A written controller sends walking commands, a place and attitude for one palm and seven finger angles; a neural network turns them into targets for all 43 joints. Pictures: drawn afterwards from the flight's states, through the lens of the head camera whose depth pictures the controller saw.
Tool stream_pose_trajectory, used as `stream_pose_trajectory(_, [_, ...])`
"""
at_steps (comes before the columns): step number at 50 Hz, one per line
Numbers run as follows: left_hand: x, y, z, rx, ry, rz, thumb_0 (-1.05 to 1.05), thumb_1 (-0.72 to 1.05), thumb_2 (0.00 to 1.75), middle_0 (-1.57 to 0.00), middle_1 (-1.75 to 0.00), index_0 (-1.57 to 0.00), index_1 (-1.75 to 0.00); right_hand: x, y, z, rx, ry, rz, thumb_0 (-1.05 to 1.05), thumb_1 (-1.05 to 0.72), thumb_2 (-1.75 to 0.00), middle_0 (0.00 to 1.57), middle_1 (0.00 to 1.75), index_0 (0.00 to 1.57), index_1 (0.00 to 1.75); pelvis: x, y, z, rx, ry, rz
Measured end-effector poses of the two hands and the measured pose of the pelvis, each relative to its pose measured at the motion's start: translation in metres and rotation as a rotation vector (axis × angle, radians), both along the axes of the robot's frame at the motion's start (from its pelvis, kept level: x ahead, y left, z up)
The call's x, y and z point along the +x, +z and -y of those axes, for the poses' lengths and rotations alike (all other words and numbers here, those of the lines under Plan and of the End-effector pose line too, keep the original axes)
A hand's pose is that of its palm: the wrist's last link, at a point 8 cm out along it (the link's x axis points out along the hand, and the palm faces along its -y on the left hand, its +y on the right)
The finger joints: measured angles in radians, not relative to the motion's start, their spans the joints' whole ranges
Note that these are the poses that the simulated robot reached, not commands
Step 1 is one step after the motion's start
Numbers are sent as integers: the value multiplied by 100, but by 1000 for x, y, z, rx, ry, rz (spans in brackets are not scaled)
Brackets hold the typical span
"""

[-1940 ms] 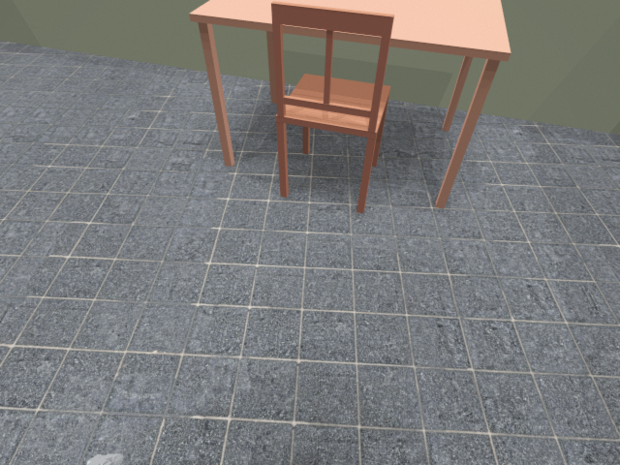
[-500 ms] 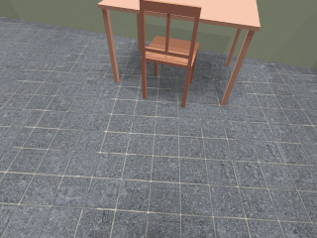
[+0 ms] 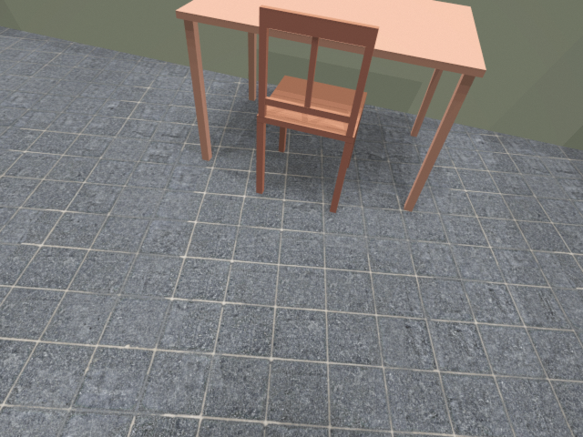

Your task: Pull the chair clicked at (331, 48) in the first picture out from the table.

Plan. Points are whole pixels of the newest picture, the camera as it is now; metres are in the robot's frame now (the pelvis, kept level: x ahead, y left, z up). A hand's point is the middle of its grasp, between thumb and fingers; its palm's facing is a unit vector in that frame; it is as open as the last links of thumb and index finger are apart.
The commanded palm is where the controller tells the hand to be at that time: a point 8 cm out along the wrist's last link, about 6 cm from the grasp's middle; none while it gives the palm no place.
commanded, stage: walk to a spot facing it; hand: left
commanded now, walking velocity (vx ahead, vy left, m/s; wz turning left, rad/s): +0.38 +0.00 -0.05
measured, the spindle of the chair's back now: (311, 73) +1.32 -0.01 -0.10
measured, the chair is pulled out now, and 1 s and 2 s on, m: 0.00 0.00 0.00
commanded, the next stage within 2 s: turn to face it in 0.98 s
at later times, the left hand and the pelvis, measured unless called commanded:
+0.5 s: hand (219, 345) +0.31 +0.14 -0.17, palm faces +0.00 -0.98 -0.20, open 7.3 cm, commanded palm none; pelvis +0.21 -0.04 +0.00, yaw +0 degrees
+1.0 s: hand (205, 293) +0.41 +0.19 -0.17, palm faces +0.05 -0.99 -0.15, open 7.4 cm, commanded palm none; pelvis +0.43 +0.01 +0.01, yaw -2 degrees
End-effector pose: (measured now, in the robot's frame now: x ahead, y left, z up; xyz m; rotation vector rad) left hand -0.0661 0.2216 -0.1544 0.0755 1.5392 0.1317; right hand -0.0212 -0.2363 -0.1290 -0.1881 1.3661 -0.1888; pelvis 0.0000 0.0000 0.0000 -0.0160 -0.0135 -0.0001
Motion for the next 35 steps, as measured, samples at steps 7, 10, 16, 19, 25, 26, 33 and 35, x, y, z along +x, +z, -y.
stream_pose_trajectory(7, [98,9,-1,-19,-42,86,1,91,90,-20,-30,-20,-30,-34,14,-38,49,-109,-183,1,-90,-90,20,30,21,30,46,11,-2,-4,-8,-8])
stream_pose_trajectory(10, [159,10,-5,8,-72,156,2,94,90,-20,-30,-20,-30,-42,18,-49,76,-150,-275,1,-90,-90,20,30,21,30,70,10,2,0,-15,-12])
stream_pose_trajectory(16, [294,10,6,48,-152,320,2,94,90,-19,-30,-20,-30,-25,10,-48,120,-217,-404,1,-90,-90,20,30,21,30,130,-6,19,3,-27,-6])
stream_pose_trajectory(19, [346,7,18,73,-157,420,1,93,90,-19,-30,-20,-30,9,-5,-31,129,-218,-421,1,-90,-90,20,30,21,30,165,-19,33,12,-20,8])
stream_pose_trajectory(25, [366,17,32,71,-107,396,0,92,90,-19,-30,-20,-30,160,-17,17,73,-122,-152,1,-91,-90,20,30,20,30,213,-5,41,1,0,19])
stream_pose_trajectory(26, [365,18,33,73,-95,375,0,92,90,-19,-30,-20,-30,191,-15,23,63,-106,-89,1,-91,-90,20,30,20,30,221,-2,40,0,1,16])
stream_pose_trajectory(33, [357,19,20,64,-25,239,0,94,90,-20,-30,-20,-30,371,10,29,41,21,221,1,-91,-90,19,30,20,30,282,9,33,-8,9,7])
stream_pose_trajectory(35, [355,15,16,51,6,204,0,94,90,-20,-30,-20,-30,411,16,22,39,63,259,1,-91,-90,19,30,20,30,301,9,27,-14,14,8])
